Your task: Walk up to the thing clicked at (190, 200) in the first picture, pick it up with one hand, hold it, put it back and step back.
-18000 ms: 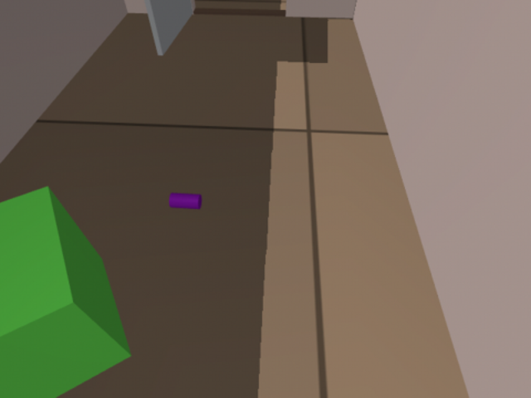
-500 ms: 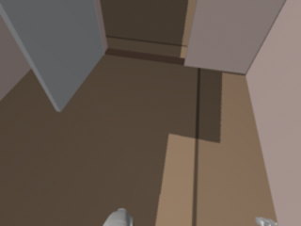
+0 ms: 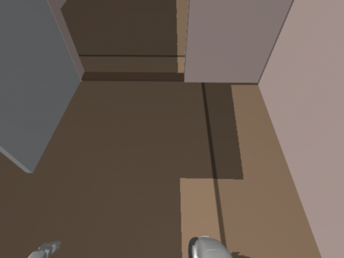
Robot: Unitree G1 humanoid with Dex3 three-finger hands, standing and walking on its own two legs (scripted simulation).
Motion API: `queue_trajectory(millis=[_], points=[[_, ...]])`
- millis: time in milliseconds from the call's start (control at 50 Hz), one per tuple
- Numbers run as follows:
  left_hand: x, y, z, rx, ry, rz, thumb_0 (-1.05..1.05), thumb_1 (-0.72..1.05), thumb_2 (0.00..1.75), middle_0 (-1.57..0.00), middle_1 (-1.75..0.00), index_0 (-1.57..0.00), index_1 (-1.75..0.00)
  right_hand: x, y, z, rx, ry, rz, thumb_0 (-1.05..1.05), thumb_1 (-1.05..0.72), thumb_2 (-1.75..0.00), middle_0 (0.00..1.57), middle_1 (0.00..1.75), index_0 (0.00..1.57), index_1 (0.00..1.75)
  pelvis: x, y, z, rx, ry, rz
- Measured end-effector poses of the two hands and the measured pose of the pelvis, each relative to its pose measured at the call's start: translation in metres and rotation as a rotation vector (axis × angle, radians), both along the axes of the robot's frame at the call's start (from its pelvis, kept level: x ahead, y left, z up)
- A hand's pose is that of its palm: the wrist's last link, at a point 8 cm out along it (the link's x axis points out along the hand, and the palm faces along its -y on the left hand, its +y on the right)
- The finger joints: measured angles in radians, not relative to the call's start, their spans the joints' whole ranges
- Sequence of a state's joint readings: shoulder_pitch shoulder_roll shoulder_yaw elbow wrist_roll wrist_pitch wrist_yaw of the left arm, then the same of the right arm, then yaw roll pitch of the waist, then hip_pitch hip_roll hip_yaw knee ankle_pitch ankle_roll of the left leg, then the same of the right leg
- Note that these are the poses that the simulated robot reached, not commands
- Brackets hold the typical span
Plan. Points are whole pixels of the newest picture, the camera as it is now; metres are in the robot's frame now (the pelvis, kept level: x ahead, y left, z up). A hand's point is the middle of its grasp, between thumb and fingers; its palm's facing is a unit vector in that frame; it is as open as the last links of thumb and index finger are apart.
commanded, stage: walk up
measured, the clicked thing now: out of the picture -0.84 +0.43 -0.73
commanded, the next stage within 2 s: none
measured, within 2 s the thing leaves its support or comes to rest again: neither
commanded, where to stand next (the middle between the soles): +0.54 +0.02 m, yaw +1 degrees
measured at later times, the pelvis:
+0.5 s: pelvis +0.20 +0.04 -0.01, yaw +1 degrees
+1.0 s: pelvis +0.40 -0.03 -0.02, yaw +22 degrees
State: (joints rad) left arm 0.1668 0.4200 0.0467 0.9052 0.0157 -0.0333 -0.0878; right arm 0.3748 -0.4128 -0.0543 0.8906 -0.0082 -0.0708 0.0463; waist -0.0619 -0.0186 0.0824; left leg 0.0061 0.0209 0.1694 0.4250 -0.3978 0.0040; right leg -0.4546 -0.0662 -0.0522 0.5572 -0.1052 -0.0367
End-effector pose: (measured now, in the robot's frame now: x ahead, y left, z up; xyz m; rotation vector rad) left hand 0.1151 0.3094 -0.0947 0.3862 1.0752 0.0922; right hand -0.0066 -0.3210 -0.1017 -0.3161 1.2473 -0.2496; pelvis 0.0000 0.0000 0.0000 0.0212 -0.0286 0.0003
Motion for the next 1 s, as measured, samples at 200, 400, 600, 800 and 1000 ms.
queue_trajectory(millis=[200,400,600,800,1000], points=[[0.082,-0.025,0.015,0.005,-0.114,0.042,0.01,0.9,0.9,-0.2,-0.29,-0.2,-0.3,0.119,-0.005,-0.014,0.044,-0.031,0.059,0.01,-0.91,-0.89,0.2,0.3,0.2,0.3,0.082,-0.013,0.001,-0.029,-0.022,0.007],[0.086,0.019,-0.003,0.001,0.013,0.126,0.01,0.9,0.9,-0.2,-0.3,-0.21,-0.3,0.236,0.012,0.009,0.0,-0.092,0.149,0.0,-0.91,-0.89,0.2,0.3,0.2,0.3,0.159,0.011,0.001,-0.053,-0.013,0.025],[0.158,0.058,-0.027,-0.005,0.107,0.125,0.01,0.9,0.9,-0.2,-0.29,-0.2,-0.3,0.301,0.044,0.026,-0.068,-0.131,0.118,0.0,-0.9,-0.89,0.2,0.3,0.2,0.3,0.235,0.042,-0.002,-0.035,-0.015,0.051],[0.28,0.043,0.003,-0.06,-0.152,0.206,0.01,0.9,0.9,-0.2,-0.29,-0.2,-0.3,0.359,0.033,0.037,-0.081,0.048,0.239,0.0,-0.9,-0.89,0.21,0.3,0.21,0.3,0.305,0.022,0.011,-0.018,-0.004,0.237],[0.34,0.012,0.012,0.043,-0.244,0.332,0.01,0.9,0.9,-0.2,-0.29,-0.2,-0.3,0.528,-0.028,0.007,-0.14,-0.003,0.412,0.0,-0.9,-0.89,0.21,0.3,0.21,0.3,0.398,-0.03,-0.015,-0.013,-0.003,0.377]])
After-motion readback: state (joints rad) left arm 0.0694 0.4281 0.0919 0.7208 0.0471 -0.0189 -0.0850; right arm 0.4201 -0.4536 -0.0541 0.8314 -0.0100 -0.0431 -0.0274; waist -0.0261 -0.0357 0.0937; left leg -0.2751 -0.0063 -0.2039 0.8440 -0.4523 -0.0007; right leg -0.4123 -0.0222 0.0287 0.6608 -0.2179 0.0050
